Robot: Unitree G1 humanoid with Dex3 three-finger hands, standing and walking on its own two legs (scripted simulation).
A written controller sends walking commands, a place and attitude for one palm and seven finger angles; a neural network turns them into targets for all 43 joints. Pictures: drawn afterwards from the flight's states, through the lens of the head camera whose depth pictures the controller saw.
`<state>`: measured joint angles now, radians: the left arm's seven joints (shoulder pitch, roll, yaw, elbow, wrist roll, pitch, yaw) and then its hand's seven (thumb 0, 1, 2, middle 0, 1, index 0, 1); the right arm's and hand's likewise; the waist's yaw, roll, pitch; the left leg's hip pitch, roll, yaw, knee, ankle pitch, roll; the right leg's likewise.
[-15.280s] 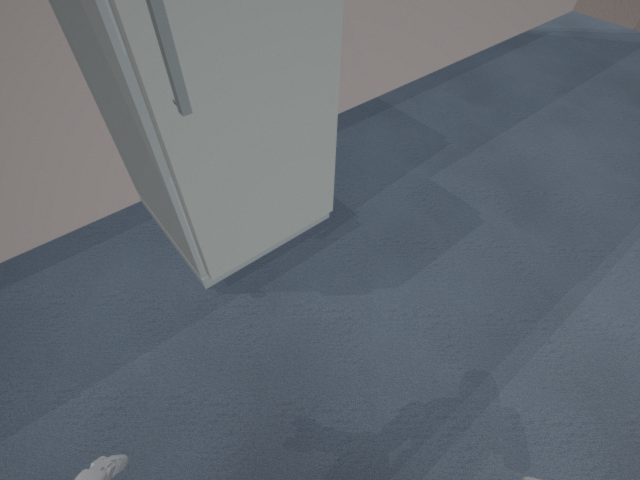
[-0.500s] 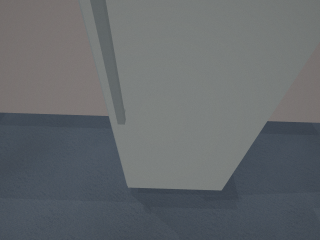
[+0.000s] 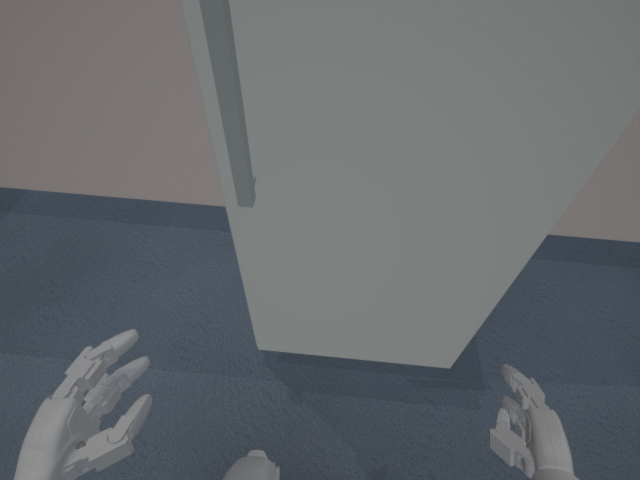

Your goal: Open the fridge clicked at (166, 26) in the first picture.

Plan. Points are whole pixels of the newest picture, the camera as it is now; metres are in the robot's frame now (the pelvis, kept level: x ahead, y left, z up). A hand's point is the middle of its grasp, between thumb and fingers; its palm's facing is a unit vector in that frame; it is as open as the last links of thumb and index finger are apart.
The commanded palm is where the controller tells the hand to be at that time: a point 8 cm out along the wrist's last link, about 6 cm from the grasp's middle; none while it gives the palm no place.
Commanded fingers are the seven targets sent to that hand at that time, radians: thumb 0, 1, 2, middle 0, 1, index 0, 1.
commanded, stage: raise the hand to about handle height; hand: left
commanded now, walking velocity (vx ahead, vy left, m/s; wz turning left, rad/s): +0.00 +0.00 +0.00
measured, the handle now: (231, 70) +0.52 +0.16 +0.25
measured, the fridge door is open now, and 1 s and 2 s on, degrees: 0 0 0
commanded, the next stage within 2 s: move the hooked fingers beside the handle in 1.66 s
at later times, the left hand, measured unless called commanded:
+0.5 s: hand (57, 333) +0.23 +0.28 +0.12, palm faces +0.04 -1.00 -0.05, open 11.7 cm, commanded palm +0.20 +0.33 +0.13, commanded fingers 0.00 -0.22 0.42 -0.28 -1.02 -0.28 -1.02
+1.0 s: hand out of the picture +0.23 +0.32 +0.19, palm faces +0.06 -0.99 -0.09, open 13.9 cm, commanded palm +0.20 +0.36 +0.21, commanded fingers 0.00 -0.50 0.30 -0.30 -1.20 -0.30 -1.20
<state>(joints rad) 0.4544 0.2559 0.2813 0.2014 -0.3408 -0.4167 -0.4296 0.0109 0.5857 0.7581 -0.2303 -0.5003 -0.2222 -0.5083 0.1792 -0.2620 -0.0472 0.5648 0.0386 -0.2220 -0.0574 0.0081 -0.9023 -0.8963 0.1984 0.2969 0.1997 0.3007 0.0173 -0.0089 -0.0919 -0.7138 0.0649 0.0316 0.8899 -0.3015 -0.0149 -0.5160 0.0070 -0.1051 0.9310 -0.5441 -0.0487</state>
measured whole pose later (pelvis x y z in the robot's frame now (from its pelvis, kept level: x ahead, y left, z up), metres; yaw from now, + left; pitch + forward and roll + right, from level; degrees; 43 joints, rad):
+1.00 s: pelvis -0.02 +0.05 +0.04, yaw +1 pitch -3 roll -2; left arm -0.01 0.45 0.39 0.05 -0.35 0.09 -0.41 -0.01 -0.48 0.31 -0.30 -1.18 -0.29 -1.19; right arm 0.21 -0.24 0.11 0.59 0.08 -0.26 -0.12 0.01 -0.90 -0.90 0.20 0.30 0.20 0.30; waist 0.06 0.05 0.01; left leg -0.36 0.01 0.04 0.53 -0.12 0.05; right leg -0.15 -0.01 -0.10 0.52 -0.31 0.01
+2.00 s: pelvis +0.02 +0.02 +0.05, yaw -1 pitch -1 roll -1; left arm -0.14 0.45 0.43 0.14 -0.36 0.18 -0.43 -0.01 -0.50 0.29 -0.31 -1.20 -0.30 -1.20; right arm 0.20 -0.27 0.07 0.60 0.10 -0.20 -0.11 0.01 -0.90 -0.90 0.20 0.30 0.20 0.30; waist 0.06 0.06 -0.03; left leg -0.33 0.02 0.01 0.53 -0.18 0.01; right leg -0.13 0.02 -0.07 0.51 -0.36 -0.02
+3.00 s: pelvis +0.02 +0.02 +0.04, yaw -3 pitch +3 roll -1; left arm -0.56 0.46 0.36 0.65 -0.24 0.07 -0.31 -0.01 -0.50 0.29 -0.30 -1.20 -0.30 -1.20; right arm 0.29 -0.28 0.04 0.65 0.08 -0.11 -0.10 0.01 -0.90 -0.90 0.20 0.30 0.20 0.30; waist -0.03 0.04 -0.05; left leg -0.42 0.03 0.03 0.56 -0.19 0.01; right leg -0.23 0.03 -0.05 0.54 -0.36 -0.03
